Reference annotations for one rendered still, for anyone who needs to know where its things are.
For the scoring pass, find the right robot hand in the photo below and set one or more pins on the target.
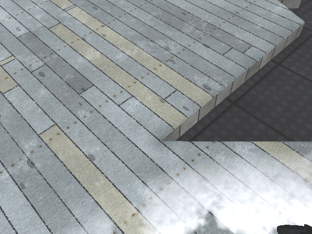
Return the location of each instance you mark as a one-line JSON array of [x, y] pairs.
[[294, 229]]

